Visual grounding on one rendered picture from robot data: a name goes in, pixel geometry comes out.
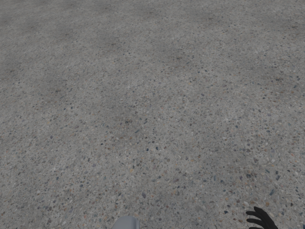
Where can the right robot hand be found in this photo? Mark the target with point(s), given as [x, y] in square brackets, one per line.
[266, 222]

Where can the left robot thigh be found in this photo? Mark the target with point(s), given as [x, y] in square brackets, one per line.
[127, 222]

